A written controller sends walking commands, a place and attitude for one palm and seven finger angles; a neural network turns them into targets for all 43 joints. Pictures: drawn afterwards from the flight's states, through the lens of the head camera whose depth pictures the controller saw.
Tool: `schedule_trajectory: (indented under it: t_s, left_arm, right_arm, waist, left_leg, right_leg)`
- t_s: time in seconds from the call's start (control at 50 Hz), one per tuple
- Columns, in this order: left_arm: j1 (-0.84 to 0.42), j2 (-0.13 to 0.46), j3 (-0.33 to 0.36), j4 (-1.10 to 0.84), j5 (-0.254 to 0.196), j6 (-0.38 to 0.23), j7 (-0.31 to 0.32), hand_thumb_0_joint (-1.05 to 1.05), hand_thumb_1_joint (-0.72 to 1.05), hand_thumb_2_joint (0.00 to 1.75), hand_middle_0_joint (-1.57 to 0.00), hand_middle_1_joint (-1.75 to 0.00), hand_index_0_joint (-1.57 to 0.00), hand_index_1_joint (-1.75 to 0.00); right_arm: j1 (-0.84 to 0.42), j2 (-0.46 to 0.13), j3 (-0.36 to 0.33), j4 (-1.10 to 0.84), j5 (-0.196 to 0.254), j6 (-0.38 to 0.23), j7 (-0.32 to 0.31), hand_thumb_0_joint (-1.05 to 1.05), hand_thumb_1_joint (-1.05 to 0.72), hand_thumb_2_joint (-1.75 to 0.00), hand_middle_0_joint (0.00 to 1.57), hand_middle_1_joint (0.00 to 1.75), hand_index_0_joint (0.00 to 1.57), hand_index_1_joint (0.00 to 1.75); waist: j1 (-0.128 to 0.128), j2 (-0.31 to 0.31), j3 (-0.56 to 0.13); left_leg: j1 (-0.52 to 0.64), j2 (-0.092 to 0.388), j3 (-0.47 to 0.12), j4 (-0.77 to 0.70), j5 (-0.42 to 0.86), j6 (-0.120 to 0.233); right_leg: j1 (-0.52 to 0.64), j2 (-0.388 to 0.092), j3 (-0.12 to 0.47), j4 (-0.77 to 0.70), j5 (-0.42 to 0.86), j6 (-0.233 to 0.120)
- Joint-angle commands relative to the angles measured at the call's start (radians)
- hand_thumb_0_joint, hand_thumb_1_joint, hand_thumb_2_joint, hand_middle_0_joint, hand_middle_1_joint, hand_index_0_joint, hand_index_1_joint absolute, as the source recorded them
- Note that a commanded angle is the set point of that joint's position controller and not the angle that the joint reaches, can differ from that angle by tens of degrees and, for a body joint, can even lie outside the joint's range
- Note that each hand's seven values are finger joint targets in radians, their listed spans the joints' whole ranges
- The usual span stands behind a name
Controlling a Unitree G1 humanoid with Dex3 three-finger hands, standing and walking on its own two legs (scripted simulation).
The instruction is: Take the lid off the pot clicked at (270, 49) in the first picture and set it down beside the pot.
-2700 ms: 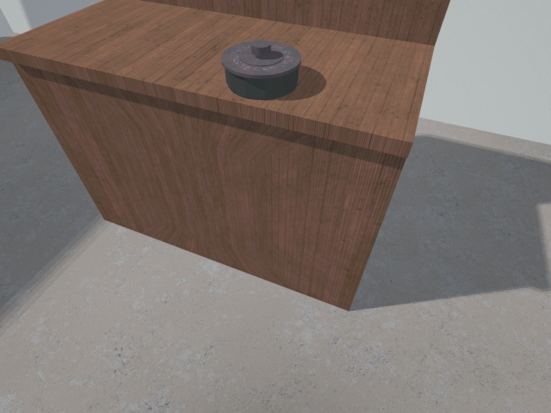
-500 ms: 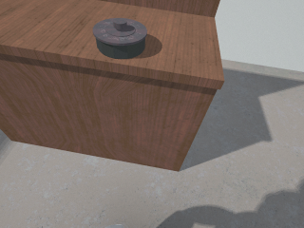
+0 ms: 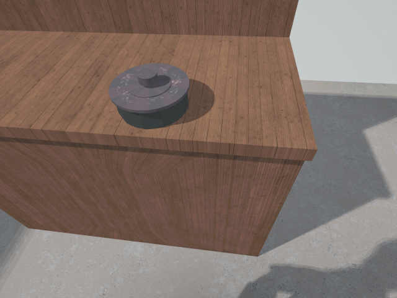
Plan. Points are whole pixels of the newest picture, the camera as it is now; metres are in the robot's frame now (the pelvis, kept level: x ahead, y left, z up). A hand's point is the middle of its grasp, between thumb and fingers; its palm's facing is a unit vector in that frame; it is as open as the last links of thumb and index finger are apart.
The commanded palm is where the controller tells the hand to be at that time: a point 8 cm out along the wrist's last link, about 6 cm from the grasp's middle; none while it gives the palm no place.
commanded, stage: come to a stop and stand still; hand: left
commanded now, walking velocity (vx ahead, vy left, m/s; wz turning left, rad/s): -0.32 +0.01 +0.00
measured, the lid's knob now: (147, 76) +0.55 +0.15 +0.16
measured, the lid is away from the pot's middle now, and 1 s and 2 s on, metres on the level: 0.00 0.00 0.00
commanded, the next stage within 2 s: look again from close up in 1.30 s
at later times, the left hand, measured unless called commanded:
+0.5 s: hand out of the picture +0.06 +0.25 -0.17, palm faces +0.01 -0.97 -0.24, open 7.4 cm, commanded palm none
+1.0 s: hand out of the picture +0.00 +0.20 -0.17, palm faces +0.01 -0.98 -0.18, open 7.3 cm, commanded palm none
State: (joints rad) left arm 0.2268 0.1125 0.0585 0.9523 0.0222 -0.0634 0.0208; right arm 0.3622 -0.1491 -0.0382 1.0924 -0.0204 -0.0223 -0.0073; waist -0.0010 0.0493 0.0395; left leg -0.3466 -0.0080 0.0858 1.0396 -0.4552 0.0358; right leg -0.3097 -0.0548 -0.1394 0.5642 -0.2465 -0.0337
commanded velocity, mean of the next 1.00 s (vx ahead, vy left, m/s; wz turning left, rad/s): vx -0.08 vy -0.05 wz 0.00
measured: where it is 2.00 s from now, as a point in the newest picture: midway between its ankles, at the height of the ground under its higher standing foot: outside the picture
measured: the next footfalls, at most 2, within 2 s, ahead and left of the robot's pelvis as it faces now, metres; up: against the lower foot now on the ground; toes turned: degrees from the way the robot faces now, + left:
left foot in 0.20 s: +0.14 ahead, +0.17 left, +0.00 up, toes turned +4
right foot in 0.60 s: +0.00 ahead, -0.09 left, +0.00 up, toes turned -4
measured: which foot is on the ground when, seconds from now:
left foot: up 0.00-0.18, down 0.20-0.60, up 0.62-0.82, down 0.84-1.00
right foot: down 0.00-0.22, up 0.24-0.58, down 0.60-1.00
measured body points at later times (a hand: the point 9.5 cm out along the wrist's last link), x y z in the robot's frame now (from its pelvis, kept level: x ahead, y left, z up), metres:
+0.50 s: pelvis +0.02 +0.05 +0.00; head +0.05 +0.05 +0.45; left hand +0.06 +0.30 -0.15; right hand +0.11 -0.18 -0.14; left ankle +0.10 +0.17 -0.73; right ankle -0.04 -0.08 -0.68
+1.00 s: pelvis -0.03 +0.02 +0.01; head -0.02 +0.03 +0.46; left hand +0.00 +0.25 -0.15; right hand -0.03 -0.19 -0.15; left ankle -0.01 +0.14 -0.73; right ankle -0.04 -0.09 -0.73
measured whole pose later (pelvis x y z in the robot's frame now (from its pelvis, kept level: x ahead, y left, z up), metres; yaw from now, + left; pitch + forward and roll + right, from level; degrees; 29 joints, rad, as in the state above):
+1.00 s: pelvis -0.03 +0.02 +0.01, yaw -2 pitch -1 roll +0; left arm 0.24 0.16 0.02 1.09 0.01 0.02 0.02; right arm 0.27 -0.13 -0.02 1.14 -0.01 0.01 -0.04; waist 0.01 -0.02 0.03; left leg -0.20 0.01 0.02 0.44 -0.22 0.00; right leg -0.17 -0.01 -0.04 0.44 -0.25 0.00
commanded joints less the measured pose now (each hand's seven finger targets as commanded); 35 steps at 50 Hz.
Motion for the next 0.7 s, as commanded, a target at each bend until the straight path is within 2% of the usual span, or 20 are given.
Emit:
schedule_trajectory:
  t_s: [0.0, 0.02, 0.08, 0.14, 0.16, 0.18, 0.2, 0.22, 0.26, 0.32, 0.36, 0.46, 0.5, 0.52, 0.54, 0.56, 0.58, 0.6, 0.62, 0.68]
  left_arm:
    - [0.096, 0.131, 0.027, -0.003, 0.005, 0.001, 0.025, 0.0, 0.9, 0.9, -0.2, -0.3, -0.2, -0.3]
    - [0.074, 0.131, 0.023, -0.01, 0.009, 0.006, 0.026, 0.0, 0.9, 0.9, -0.2, -0.3, -0.2, -0.3]
    - [0.072, 0.179, 0.024, 0.002, 0.009, 0.03, 0.024, 0.0, 0.9, 0.9, -0.2, -0.3, -0.2, -0.3]
    - [0.07, 0.206, 0.027, 0.008, -0.002, 0.057, 0.022, 0.0, 0.9, 0.9, -0.2, -0.3, -0.2, -0.3]
    - [0.095, 0.177, 0.021, 0.005, -0.003, 0.065, 0.019, 0.0, 0.9, 0.9, -0.2, -0.3, -0.2, -0.3]
    - [0.141, 0.141, 0.012, -0.002, -0.01, 0.076, 0.02, 0.0, 0.9, 0.9, -0.2, -0.3, -0.2, -0.3]
    - [0.155, 0.134, 0.009, 0.001, -0.017, 0.082, 0.026, 0.0, 0.9, 0.9, -0.2, -0.3, -0.2, -0.3]
    - [0.14, 0.139, 0.011, 0.004, -0.014, 0.087, 0.032, 0.0, 0.9, 0.9, -0.2, -0.3, -0.2, -0.3]
    - [0.144, 0.141, 0.023, 0.024, -0.005, 0.103, 0.029, 0.0, 0.9, 0.9, -0.2, -0.3, -0.2, -0.3]
    - [0.143, 0.147, 0.027, 0.017, -0.005, 0.106, 0.016, 0.0, 0.9, 0.9, -0.2, -0.3, -0.2, -0.3]
    - [0.129, 0.155, 0.028, 0.003, -0.006, 0.115, 0.01, 0.0, 0.9, 0.9, -0.2, -0.3, -0.2, -0.3]
    - [0.107, 0.138, 0.019, -0.028, -0.006, 0.114, -0.002, 0.0, 0.9, 0.9, -0.2, -0.3, -0.2, -0.3]
    - [0.159, 0.127, 0.017, -0.007, -0.01, 0.106, -0.001, 0.0, 0.9, 0.9, -0.2, -0.3, -0.2, -0.3]
    - [0.215, 0.131, 0.018, 0.014, -0.007, 0.103, -0.001, 0.0, 0.9, 0.9, -0.2, -0.3, -0.2, -0.3]
    - [0.244, 0.162, 0.022, 0.021, 0.003, 0.099, 0.003, 0.0, 0.9, 0.9, -0.2, -0.3, -0.2, -0.3]
    - [0.213, 0.227, 0.029, 0.005, 0.017, 0.092, 0.009, 0.0, 0.9, 0.9, -0.2, -0.3, -0.2, -0.3]
    - [0.105, 0.275, 0.03, -0.033, 0.012, 0.091, 0.012, 0.0, 0.9, 0.9, -0.2, -0.3, -0.2, -0.3]
    - [0.034, 0.262, 0.022, -0.059, 0.011, 0.088, 0.016, 0.0, 0.9, 0.9, -0.2, -0.3, -0.2, -0.3]
    - [-0.013, 0.242, 0.026, -0.066, 0.011, 0.079, 0.02, 0.0, 0.9, 0.9, -0.2, -0.3, -0.2, -0.3]
    - [-0.01, 0.188, 0.008, -0.035, -0.002, 0.056, 0.015, 0.0, 0.9, 0.9, -0.2, -0.3, -0.2, -0.3]
  right_arm:
    - [-0.015, -0.022, -0.007, -0.085, 0.003, -0.001, -0.002, 0.0, -0.9, -0.9, 0.2, 0.3, 0.2, 0.3]
    - [0.006, 0.001, 0.0, -0.077, 0.008, 0.009, -0.005, 0.0, -0.9, -0.9, 0.2, 0.3, 0.2, 0.3]
    - [-0.007, 0.007, -0.001, -0.074, 0.02, 0.019, -0.009, 0.0, -0.9, -0.9, 0.2, 0.3, 0.2, 0.3]
    - [0.02, -0.05, -0.019, -0.075, 0.015, 0.02, -0.013, 0.0, -0.9, -0.9, 0.2, 0.3, 0.2, 0.3]
    - [0.024, -0.102, -0.032, -0.081, 0.011, 0.014, -0.016, 0.0, -0.9, -0.9, 0.2, 0.3, 0.2, 0.3]
    - [0.022, -0.18, -0.041, -0.104, 0.009, 0.008, -0.019, 0.0, -0.9, -0.9, 0.2, 0.3, 0.2, 0.3]
    - [0.018, -0.221, -0.045, -0.114, 0.003, 0.017, -0.025, 0.0, -0.9, -0.9, 0.2, 0.3, 0.2, 0.3]
    - [-0.004, -0.21, -0.041, -0.116, -0.002, 0.02, -0.033, 0.0, -0.9, -0.9, 0.2, 0.3, 0.2, 0.3]
    - [-0.081, -0.185, -0.035, -0.129, -0.004, 0.018, -0.048, 0.0, -0.9, -0.9, 0.2, 0.3, 0.2, 0.3]
    - [-0.125, -0.175, -0.038, -0.152, -0.004, 0.022, -0.05, 0.0, -0.9, -0.9, 0.2, 0.3, 0.2, 0.3]
    - [-0.129, -0.184, -0.045, -0.154, -0.002, 0.024, -0.052, 0.0, -0.9, -0.9, 0.2, 0.3, 0.2, 0.3]
    - [-0.142, -0.201, -0.057, -0.155, -0.01, 0.034, -0.041, 0.0, -0.9, -0.9, 0.2, 0.3, 0.2, 0.3]
    - [-0.152, -0.207, -0.06, -0.155, -0.01, 0.042, -0.032, 0.0, -0.9, -0.9, 0.2, 0.3, 0.2, 0.3]
    - [-0.17, -0.208, -0.065, -0.157, -0.005, 0.047, -0.028, 0.0, -0.9, -0.9, 0.2, 0.3, 0.2, 0.3]
    - [-0.169, -0.17, -0.061, -0.16, 0.003, 0.053, -0.024, 0.0, -0.9, -0.9, 0.2, 0.3, 0.2, 0.3]
    - [-0.159, -0.096, -0.049, -0.167, 0.014, 0.059, -0.021, 0.0, -0.9, -0.9, 0.2, 0.3, 0.2, 0.3]
    - [-0.199, -0.07, -0.04, -0.188, 0.011, 0.067, -0.012, 0.0, -0.9, -0.9, 0.2, 0.3, 0.2, 0.3]
    - [-0.213, -0.098, -0.043, -0.191, 0.008, 0.071, -0.005, 0.0, -0.9, -0.9, 0.2, 0.3, 0.2, 0.3]
    - [-0.206, -0.094, -0.045, -0.174, 0.004, 0.071, -0.003, 0.0, -0.9, -0.9, 0.2, 0.3, 0.2, 0.3]
    - [-0.14, -0.085, -0.037, -0.118, 0.009, 0.052, -0.005, 0.0, -0.9, -0.9, 0.2, 0.3, 0.2, 0.3]
  waist:
    - [-0.009, -0.105, -0.013]
    - [-0.022, -0.133, -0.016]
    - [-0.006, -0.171, -0.057]
    - [-0.027, -0.189, -0.061]
    - [-0.021, -0.062, -0.084]
    - [-0.013, 0.133, -0.112]
    - [-0.026, 0.214, -0.114]
    - [-0.029, 0.145, -0.08]
    - [-0.006, 0.188, -0.043]
    - [-0.003, 0.096, -0.083]
    - [-0.012, 0.105, -0.121]
    - [-0.027, 0.161, -0.111]
    - [-0.007, 0.139, -0.095]
    - [0.02, 0.11, -0.088]
    - [0.03, -0.004, -0.058]
    - [0.014, -0.242, -0.018]
    - [0.016, -0.356, 0.057]
    - [0.005, -0.254, 0.063]
    - [-0.013, -0.281, 0.075]
    - [-0.031, -0.207, 0.029]
  left_leg:
    - [-0.145, 0.106, -0.075, -0.008, 0.052, -0.049]
    - [-0.075, 0.095, -0.052, -0.107, 0.065, -0.063]
    - [0.026, 0.044, 0.009, -0.331, 0.164, -0.081]
    - [0.16, 0.043, 0.016, -0.555, 0.408, -0.084]
    - [0.246, 0.123, -0.054, -0.585, 0.643, -0.059]
    - [0.281, 0.312, -0.257, -0.637, 0.939, 0.026]
    - [0.206, 0.412, -0.322, -0.682, 1.103, 0.128]
    - [0.131, 0.411, -0.286, -0.689, 1.067, 0.155]
    - [0.098, 0.373, -0.26, -0.692, 0.945, 0.149]
    - [0.158, 0.327, -0.205, -0.682, 0.845, 0.136]
    - [0.212, 0.334, -0.208, -0.695, 0.744, 0.133]
    - [0.173, 0.331, -0.245, -0.753, 0.412, 0.118]
    - [0.087, 0.294, -0.236, -0.773, 0.24, 0.085]
    - [0.016, 0.256, -0.194, -0.751, 0.138, 0.049]
    - [-0.055, 0.174, -0.127, -0.668, 0.056, -0.001]
    - [-0.129, 0.064, -0.039, -0.472, 0.017, -0.058]
    - [-0.123, 0.039, -0.037, -0.3, -0.047, -0.072]
    - [-0.061, 0.05, -0.095, -0.18, -0.048, -0.055]
    - [-0.101, 0.047, -0.119, -0.137, 0.0, -0.041]
    - [-0.086, 0.041, -0.074, -0.143, 0.055, -0.055]
  right_leg:
    - [0.09, -0.279, 0.223, -0.285, 0.463, -0.16]
    - [0.044, -0.246, 0.152, -0.266, 0.547, -0.14]
    - [0.07, -0.183, 0.096, -0.181, 0.571, -0.112]
    - [0.041, -0.143, 0.089, -0.051, 0.422, -0.048]
    - [-0.012, -0.097, 0.076, 0.032, 0.265, -0.003]
    - [-0.081, -0.011, 0.028, 0.127, -0.093, 0.054]
    - [-0.048, 0.037, 0.061, 0.311, -0.381, 0.068]
    - [-0.03, 0.041, 0.118, 0.444, -0.399, 0.056]
    - [-0.108, 0.032, 0.178, 0.568, -0.323, 0.055]
    - [-0.152, 0.043, 0.186, 0.609, -0.232, 0.067]
    - [-0.168, 0.039, 0.19, 0.573, -0.212, 0.074]
    - [-0.043, 0.018, 0.145, 0.238, -0.25, 0.051]
    - [0.087, 0.043, 0.104, 0.062, -0.199, 0.034]
    - [0.182, 0.052, 0.078, -0.07, -0.086, 0.028]
    - [0.227, 0.024, 0.115, -0.213, -0.035, 0.017]
    - [0.158, -0.147, 0.371, -0.344, -0.166, -0.051]
    - [-0.041, -0.279, 0.485, -0.445, -0.323, -0.127]
    - [-0.16, -0.294, 0.46, -0.457, -0.372, -0.161]
    - [-0.135, -0.221, 0.408, -0.419, -0.274, -0.135]
    - [0.032, -0.147, 0.256, -0.278, 0.197, -0.124]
